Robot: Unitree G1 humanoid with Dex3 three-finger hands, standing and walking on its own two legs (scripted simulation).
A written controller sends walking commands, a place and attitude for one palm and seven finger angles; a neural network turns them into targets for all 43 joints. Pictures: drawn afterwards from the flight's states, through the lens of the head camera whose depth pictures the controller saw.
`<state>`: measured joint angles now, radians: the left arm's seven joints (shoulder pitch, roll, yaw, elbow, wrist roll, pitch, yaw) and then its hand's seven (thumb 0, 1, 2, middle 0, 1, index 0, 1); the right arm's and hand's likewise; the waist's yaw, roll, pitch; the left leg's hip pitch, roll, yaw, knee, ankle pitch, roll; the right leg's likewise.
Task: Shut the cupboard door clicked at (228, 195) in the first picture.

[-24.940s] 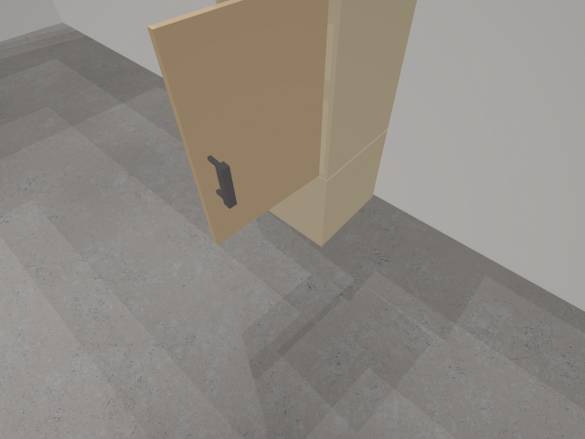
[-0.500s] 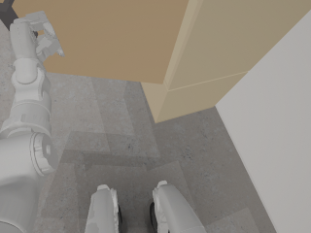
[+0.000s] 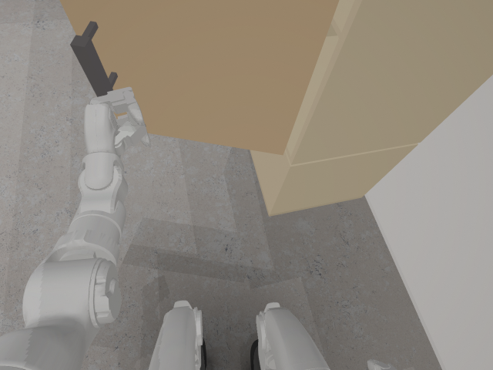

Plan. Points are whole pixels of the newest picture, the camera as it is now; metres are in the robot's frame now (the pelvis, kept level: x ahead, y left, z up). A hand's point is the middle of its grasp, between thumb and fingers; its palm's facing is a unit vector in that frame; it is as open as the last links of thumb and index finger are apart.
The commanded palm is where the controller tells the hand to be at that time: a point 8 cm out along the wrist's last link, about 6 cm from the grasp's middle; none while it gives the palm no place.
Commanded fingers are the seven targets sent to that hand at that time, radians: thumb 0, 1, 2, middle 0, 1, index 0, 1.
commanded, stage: draw the hand back to the body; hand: left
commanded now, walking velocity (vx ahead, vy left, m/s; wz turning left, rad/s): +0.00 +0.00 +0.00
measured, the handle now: (99, 63) +0.64 +0.23 +0.03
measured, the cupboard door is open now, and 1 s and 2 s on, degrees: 69 69 69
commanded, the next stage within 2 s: step back with the hand held close in 1.64 s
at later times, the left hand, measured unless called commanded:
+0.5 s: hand (70, 144) +0.39 +0.19 +0.15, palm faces +0.10 -0.99 -0.04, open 3.1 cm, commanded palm +0.35 +0.24 +0.14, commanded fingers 0.00 0.90 0.90 -1.22 -1.41 -1.22 -1.41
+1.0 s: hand out of the picture +0.28 +0.25 +0.24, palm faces +0.34 -0.89 -0.30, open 4.2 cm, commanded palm +0.23 +0.29 +0.26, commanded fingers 0.00 0.90 0.90 -0.53 -0.66 -0.53 -0.66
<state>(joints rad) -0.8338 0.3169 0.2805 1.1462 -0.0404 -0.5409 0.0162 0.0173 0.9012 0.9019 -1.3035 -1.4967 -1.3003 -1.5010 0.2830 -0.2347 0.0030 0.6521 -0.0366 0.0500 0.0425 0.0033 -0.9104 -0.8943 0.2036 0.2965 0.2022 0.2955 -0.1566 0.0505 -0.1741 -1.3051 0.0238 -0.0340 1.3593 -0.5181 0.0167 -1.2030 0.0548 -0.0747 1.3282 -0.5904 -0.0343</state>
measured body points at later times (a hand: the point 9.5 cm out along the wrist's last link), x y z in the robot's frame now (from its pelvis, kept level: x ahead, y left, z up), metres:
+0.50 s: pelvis +0.02 +0.01 +0.07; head +0.07 +0.02 +0.52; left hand +0.38 +0.24 +0.15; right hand +0.12 -0.24 -0.03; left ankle +0.05 +0.11 -0.60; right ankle +0.02 -0.10 -0.60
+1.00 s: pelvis +0.04 +0.01 +0.13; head +0.03 -0.01 +0.58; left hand +0.26 +0.29 +0.25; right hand +0.24 -0.19 +0.05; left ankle +0.05 +0.11 -0.60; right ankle +0.02 -0.10 -0.60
